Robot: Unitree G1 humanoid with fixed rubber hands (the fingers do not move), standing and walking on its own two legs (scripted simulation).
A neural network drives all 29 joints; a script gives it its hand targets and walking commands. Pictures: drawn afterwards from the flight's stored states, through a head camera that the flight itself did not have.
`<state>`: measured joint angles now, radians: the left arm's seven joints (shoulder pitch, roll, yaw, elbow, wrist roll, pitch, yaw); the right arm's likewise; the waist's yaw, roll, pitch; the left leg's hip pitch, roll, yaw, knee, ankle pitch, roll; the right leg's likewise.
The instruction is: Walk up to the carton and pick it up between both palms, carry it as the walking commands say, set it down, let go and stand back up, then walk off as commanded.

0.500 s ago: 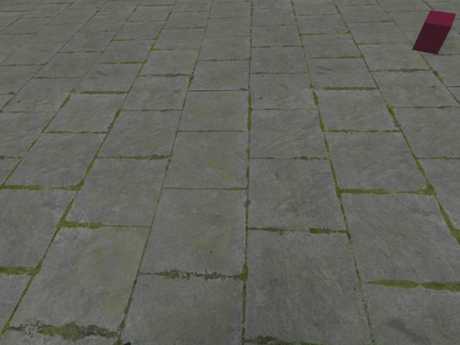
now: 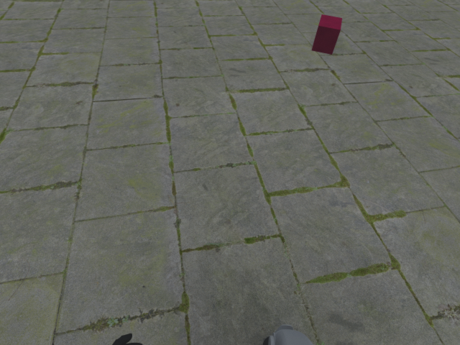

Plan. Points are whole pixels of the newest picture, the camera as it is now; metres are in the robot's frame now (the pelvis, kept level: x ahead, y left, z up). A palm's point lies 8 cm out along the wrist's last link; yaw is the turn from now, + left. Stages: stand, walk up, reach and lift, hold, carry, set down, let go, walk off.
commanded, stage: walk up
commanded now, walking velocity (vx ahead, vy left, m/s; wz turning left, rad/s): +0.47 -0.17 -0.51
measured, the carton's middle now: (326, 34) +2.84 -1.05 -0.66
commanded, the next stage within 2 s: none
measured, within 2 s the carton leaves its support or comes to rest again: neither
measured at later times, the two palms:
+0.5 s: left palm (141, 315) +0.22 +0.18 -0.12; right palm (361, 228) +0.39 -0.30 -0.09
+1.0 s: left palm (202, 147) +0.68 +0.08 -0.12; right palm (365, 271) +0.29 -0.28 -0.10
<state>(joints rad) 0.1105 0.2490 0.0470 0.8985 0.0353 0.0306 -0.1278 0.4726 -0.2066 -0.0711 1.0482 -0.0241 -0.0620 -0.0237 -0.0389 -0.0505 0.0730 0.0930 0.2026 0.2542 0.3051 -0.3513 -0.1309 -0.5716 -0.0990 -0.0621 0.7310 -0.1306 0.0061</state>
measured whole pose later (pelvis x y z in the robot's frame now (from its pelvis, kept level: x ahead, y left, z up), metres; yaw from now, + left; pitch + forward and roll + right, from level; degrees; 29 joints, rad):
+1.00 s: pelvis +0.48 -0.10 +0.01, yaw -16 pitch +0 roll -2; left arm 0.10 0.24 0.06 0.91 0.04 0.01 -0.09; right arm 0.54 -0.17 -0.05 1.08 -0.02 -0.07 -0.01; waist -0.10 -0.04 0.06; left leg -0.02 0.14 0.18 0.33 -0.29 -0.06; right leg -0.54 -0.10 -0.06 0.70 -0.10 0.02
